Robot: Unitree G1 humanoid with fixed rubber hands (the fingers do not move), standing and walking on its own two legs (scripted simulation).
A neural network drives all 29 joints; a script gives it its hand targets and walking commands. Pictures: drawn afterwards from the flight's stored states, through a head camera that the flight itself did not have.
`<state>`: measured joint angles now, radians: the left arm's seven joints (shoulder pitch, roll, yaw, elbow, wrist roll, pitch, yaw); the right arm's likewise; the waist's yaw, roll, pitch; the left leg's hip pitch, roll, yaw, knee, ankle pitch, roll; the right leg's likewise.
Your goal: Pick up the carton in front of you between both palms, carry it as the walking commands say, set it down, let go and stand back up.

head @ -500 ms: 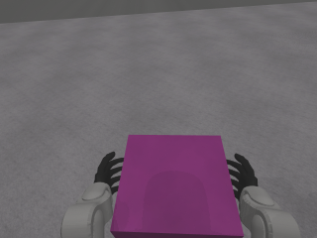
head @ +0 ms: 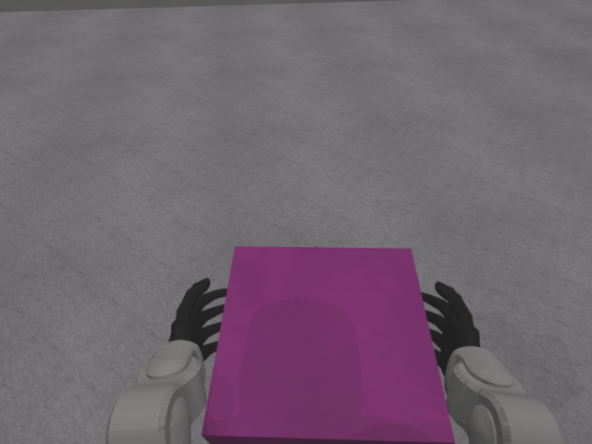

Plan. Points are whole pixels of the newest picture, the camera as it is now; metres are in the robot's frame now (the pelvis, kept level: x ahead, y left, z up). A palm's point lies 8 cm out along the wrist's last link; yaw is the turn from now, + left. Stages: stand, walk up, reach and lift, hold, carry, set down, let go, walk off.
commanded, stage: carry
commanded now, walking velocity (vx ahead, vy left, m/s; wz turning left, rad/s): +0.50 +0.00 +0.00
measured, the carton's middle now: (320, 369) +0.23 +0.00 +0.02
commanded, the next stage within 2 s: none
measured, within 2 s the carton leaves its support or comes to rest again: neither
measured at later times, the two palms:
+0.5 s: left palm (253, 173) +0.54 +0.11 +0.10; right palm (425, 176) +0.55 -0.19 +0.10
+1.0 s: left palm (248, 99) +0.86 +0.16 +0.08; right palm (373, 98) +0.86 -0.14 +0.09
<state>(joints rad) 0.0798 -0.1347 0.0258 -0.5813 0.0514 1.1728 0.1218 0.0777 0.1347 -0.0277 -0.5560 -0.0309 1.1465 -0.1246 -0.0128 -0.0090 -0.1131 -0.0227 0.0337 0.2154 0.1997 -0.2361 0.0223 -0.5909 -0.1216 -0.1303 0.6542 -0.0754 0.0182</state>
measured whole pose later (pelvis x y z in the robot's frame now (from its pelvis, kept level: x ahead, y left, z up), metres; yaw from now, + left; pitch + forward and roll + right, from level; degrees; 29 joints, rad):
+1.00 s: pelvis +0.64 +0.01 +0.00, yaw +0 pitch +4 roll -2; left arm 0.08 -0.13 0.01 -0.57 0.06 1.16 0.12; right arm 0.09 0.14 -0.03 -0.55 -0.04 1.13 -0.12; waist -0.01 -0.01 -0.08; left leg -0.05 0.03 0.21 0.20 -0.21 0.04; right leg -0.61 -0.13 -0.12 0.77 -0.10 0.03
